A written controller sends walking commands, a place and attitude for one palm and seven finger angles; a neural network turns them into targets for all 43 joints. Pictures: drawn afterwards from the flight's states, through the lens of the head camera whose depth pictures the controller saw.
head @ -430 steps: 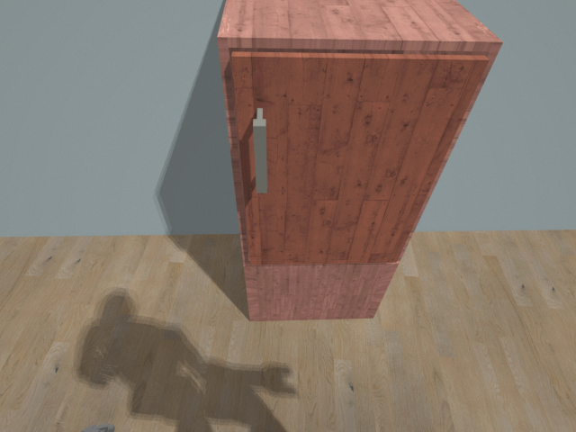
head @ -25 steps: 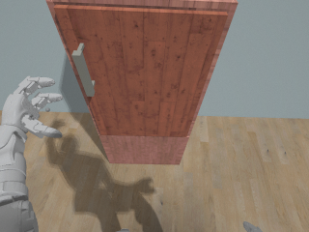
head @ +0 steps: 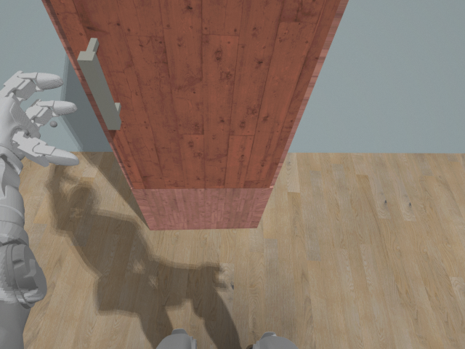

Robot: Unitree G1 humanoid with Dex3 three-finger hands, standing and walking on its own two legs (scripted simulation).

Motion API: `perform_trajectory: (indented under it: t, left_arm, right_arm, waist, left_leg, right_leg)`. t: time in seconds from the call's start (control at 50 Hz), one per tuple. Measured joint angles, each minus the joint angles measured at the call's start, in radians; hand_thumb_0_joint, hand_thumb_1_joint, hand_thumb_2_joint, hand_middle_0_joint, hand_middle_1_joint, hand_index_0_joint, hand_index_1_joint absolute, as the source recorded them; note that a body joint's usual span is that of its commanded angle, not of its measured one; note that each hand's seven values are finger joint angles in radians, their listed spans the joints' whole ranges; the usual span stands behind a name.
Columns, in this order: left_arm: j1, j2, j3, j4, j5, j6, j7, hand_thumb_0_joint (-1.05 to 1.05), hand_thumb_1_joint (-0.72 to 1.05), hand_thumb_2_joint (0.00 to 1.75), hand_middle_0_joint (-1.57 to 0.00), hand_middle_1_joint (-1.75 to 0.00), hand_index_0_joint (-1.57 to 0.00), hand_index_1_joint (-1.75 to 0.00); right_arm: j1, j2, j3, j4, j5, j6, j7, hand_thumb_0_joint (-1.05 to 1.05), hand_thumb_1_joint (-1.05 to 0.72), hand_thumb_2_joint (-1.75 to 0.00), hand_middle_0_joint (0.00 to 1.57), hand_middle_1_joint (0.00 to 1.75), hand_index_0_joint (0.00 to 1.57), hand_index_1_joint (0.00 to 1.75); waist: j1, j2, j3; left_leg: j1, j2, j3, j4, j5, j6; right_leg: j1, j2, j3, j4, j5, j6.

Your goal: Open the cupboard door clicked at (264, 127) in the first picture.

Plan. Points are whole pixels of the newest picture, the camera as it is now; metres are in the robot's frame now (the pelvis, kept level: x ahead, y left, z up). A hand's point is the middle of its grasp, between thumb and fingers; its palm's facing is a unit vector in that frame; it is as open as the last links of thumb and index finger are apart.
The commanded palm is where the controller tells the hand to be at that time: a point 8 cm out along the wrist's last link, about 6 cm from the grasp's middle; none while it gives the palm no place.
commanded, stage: move the hooked fingers beside the handle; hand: left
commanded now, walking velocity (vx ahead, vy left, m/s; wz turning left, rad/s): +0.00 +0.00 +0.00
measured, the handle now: (104, 87) +0.55 +0.22 +0.10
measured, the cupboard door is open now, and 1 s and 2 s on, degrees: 0 0 0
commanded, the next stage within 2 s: slide the fingers in behind the handle in 1.14 s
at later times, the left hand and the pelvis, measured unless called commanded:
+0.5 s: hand (65, 101) +0.50 +0.28 +0.11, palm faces +0.01 -1.00 +0.00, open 13.9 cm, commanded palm +0.48 +0.32 +0.10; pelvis +0.01 +0.00 -0.01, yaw -2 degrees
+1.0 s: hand (57, 108) +0.48 +0.28 +0.10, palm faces +0.02 -1.00 +0.00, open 14.0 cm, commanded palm +0.47 +0.33 +0.10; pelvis +0.01 +0.00 -0.01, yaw -1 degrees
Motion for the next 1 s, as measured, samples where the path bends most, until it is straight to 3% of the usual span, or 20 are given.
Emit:
perform_trajectory:
  t: [0.22,0.44,0.64,1.0]
  left_arm:
    - [-0.084,0.083,0.042,0.079,0.039,-0.001,0.001,-0.02,-0.49,0.30,-0.30,-1.20,-0.30,-1.20]
    - [-0.140,0.114,0.041,0.106,0.053,0.005,-0.001,-0.02,-0.49,0.30,-0.30,-1.20,-0.30,-1.20]
    - [-0.084,0.088,0.068,0.053,0.051,-0.008,0.011,-0.02,-0.49,0.31,-0.30,-1.20,-0.30,-1.20]
    - [-0.102,0.080,0.019,0.086,0.038,-0.004,0.006,-0.02,-0.50,0.30,-0.30,-1.20,-0.30,-1.20]
  right_arm:
    - [0.041,-0.003,0.000,-0.003,-0.006,0.047,0.007,0.01,-0.91,-0.90,0.20,0.30,0.21,0.30]
    - [0.060,0.001,0.001,-0.008,-0.012,0.085,0.014,0.01,-0.91,-0.90,0.20,0.30,0.21,0.30]
    - [0.052,0.009,-0.002,-0.030,-0.013,0.106,0.025,0.00,-0.91,-0.90,0.20,0.30,0.21,0.30]
    - [0.004,0.006,0.007,-0.034,-0.005,0.102,0.017,0.00,-0.91,-0.90,0.20,0.30,0.21,0.30]
  waist:
    - [-0.042,0.003,-0.001]
    - [-0.057,0.007,-0.006]
    - [-0.051,0.007,-0.013]
    - [-0.034,0.004,-0.014]
  left_leg:
    - [-0.055,0.014,0.004,0.026,-0.014,0.000]
    - [-0.090,0.020,0.003,0.039,-0.023,0.000]
    - [-0.087,0.025,0.007,0.044,-0.034,0.000]
    - [-0.081,0.016,-0.013,0.055,-0.036,-0.001]
  right_leg:
    - [-0.054,0.013,0.006,0.013,-0.003,-0.001]
    - [-0.085,0.019,0.006,0.017,-0.006,0.000]
    - [-0.083,0.024,0.012,0.017,-0.012,0.001]
    - [-0.067,0.017,-0.007,0.025,-0.020,0.000]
